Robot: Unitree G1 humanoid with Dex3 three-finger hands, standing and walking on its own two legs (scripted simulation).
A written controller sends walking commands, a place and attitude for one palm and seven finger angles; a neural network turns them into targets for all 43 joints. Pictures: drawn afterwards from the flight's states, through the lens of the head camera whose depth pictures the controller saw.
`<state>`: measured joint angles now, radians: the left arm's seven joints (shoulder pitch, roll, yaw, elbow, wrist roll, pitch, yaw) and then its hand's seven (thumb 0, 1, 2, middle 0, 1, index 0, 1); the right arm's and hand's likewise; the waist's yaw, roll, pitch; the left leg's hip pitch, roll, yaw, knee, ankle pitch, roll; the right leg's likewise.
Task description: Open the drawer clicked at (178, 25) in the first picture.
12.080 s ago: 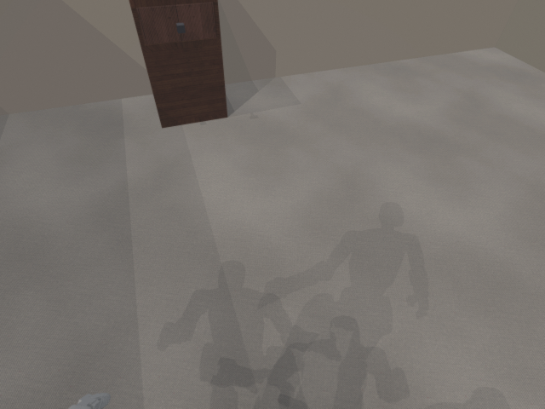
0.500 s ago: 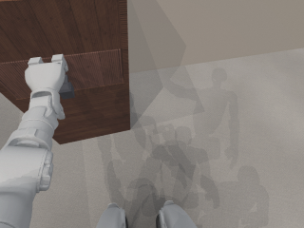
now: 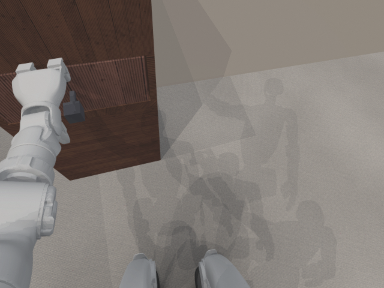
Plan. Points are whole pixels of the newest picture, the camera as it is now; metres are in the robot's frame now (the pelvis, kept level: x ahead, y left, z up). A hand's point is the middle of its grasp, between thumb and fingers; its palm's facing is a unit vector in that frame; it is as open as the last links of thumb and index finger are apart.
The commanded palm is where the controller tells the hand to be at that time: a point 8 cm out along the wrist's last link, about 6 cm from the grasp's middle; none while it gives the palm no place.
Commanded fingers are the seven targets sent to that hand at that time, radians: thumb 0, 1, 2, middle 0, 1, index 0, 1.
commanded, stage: move the hooked fingers above the handle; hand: left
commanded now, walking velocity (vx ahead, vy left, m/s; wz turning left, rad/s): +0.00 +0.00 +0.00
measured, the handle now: (73, 105) +0.57 +0.24 -0.08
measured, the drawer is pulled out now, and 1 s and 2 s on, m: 0.00 0.00 0.00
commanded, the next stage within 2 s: none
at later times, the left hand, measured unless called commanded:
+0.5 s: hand (44, 109) +0.51 +0.27 -0.01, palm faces -0.08 +0.01 -1.00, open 13.8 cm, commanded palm +0.51 +0.23 +0.04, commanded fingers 0.00 -0.50 0.30 -0.30 -1.20 -0.30 -1.20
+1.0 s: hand (46, 116) +0.50 +0.27 -0.02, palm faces -0.15 -0.05 -0.99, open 13.8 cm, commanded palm +0.52 +0.23 +0.04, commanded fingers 0.00 -0.50 0.30 -0.30 -1.20 -0.30 -1.20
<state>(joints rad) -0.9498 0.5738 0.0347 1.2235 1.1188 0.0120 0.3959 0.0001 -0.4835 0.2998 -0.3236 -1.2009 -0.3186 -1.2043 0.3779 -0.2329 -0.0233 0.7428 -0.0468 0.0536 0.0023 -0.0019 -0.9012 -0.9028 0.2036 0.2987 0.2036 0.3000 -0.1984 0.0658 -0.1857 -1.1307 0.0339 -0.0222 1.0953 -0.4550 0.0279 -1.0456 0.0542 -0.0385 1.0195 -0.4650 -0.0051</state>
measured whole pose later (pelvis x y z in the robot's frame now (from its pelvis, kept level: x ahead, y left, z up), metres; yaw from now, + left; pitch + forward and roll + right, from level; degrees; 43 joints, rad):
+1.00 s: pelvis -0.01 +0.01 +0.00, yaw +0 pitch +29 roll -4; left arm -0.96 0.60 0.03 1.24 1.07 0.07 0.34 0.00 -0.48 0.30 -0.33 -1.21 -0.32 -1.20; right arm 0.36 -0.23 -0.01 0.73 -0.03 0.05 -0.01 0.00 -0.90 -0.90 0.20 0.30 0.20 0.30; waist -0.19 0.06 -0.15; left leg -1.16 0.03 -0.01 1.10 -0.44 0.04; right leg -1.08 0.05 -0.02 1.03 -0.45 0.01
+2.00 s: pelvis +0.00 +0.00 -0.01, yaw +0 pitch +29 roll -5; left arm -0.95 0.57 0.04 1.20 1.13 -0.05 0.42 0.00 -0.48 0.30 -0.33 -1.20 -0.32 -1.21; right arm 0.37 -0.24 -0.02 0.75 -0.05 0.04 -0.01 0.00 -0.90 -0.90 0.20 0.30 0.20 0.30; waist -0.20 0.06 -0.19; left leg -1.16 0.03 -0.03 1.13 -0.46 0.03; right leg -1.07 0.05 -0.04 1.05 -0.47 0.00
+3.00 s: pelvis -0.01 +0.00 -0.01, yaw -1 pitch +29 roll -4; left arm -0.96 0.60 0.06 1.25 1.11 0.04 0.42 0.00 -0.48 0.30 -0.32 -1.20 -0.32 -1.20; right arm 0.34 -0.25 -0.02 0.72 -0.04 0.05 0.00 0.00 -0.90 -0.90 0.20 0.30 0.20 0.30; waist -0.21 0.06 -0.16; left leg -1.19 0.03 -0.02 1.13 -0.46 0.03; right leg -1.10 0.05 -0.03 1.06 -0.46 0.00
